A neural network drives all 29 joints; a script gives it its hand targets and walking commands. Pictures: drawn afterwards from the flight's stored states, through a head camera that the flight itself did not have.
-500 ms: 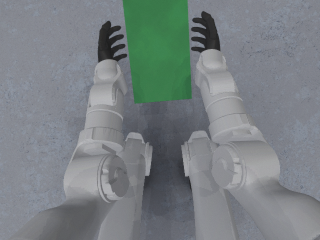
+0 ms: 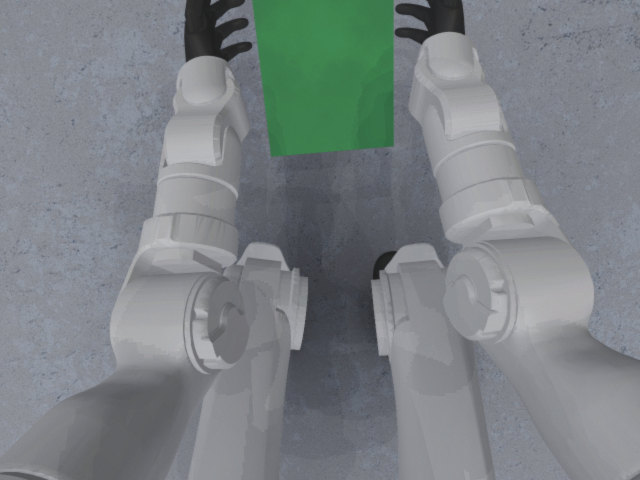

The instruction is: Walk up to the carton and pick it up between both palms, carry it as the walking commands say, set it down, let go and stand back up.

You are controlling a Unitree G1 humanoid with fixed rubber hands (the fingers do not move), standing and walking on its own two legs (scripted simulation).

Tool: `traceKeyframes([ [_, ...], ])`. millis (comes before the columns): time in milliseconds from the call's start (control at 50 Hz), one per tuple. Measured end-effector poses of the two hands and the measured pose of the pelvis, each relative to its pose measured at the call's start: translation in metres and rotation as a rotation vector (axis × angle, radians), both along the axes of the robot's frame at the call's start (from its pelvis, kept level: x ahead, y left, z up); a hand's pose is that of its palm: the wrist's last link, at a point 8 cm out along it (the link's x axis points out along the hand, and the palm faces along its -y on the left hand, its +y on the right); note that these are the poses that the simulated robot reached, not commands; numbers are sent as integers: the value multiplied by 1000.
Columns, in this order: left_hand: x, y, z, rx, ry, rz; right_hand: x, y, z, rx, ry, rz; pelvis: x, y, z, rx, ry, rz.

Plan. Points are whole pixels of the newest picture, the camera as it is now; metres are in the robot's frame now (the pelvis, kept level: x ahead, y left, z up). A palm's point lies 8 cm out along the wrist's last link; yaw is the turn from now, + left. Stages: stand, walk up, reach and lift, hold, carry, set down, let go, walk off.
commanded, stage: set down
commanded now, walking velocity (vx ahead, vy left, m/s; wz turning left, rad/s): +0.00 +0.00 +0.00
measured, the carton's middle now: (320, 28) +0.57 +0.00 -0.25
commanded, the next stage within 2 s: none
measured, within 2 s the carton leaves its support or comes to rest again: rests again in 1.42 s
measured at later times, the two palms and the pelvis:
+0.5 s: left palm (218, 62) +0.53 +0.12 -0.21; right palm (425, 42) +0.54 -0.12 -0.22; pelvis +0.01 +0.00 -0.03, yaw +0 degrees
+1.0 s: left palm (215, 61) +0.53 +0.12 -0.22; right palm (424, 39) +0.54 -0.12 -0.22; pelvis +0.01 +0.00 -0.03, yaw +1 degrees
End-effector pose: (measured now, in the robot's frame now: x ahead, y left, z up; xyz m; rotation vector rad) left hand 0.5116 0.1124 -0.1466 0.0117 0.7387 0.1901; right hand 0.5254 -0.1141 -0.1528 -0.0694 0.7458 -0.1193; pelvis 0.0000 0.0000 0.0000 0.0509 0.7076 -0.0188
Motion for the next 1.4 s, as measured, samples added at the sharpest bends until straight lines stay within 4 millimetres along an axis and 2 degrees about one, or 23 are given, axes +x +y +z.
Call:
traceKeyframes([
  [280, 7, 3, -45, -28, 33, -25, 10, -1, -42, -7, 45, 37, 5, -1, -20, -18, -48, 17],
  [440, 11, 6, -63, -30, 57, -47, 12, -2, -61, 16, 69, 53, 10, 1, -26, -27, -83, 21],
  [780, 16, 8, -66, -36, 49, -69, 15, -3, -64, 35, 61, 82, 8, 1, -34, -27, -129, 27],
  [1400, 22, 15, -78, -52, 57, -84, 23, -1, -72, 70, 67, 115, 19, 3, -32, -31, -83, 31],
])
